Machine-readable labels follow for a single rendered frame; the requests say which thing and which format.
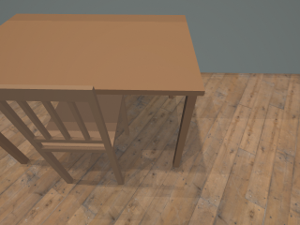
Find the chair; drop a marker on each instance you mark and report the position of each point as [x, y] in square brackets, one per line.
[82, 122]

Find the table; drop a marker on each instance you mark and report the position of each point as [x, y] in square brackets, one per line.
[118, 54]

